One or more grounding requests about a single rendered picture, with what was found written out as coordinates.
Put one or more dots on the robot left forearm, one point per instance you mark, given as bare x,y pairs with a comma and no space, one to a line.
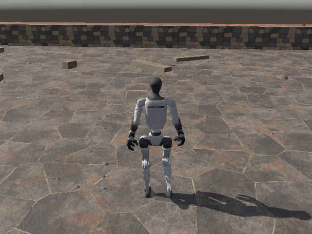
132,131

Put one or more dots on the robot right upper arm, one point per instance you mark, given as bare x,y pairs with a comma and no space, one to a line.
173,110

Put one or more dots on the robot right hand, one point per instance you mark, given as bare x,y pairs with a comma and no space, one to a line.
182,139

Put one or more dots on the right robot foot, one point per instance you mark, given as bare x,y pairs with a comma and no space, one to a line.
169,193

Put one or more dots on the robot right forearm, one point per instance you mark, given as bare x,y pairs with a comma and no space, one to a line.
179,129

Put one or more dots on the robot left thigh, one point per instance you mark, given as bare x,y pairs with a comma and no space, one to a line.
144,147

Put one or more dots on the robot left upper arm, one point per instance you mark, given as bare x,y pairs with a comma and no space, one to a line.
138,110

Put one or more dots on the robot left hand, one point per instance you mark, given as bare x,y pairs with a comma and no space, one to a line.
129,144

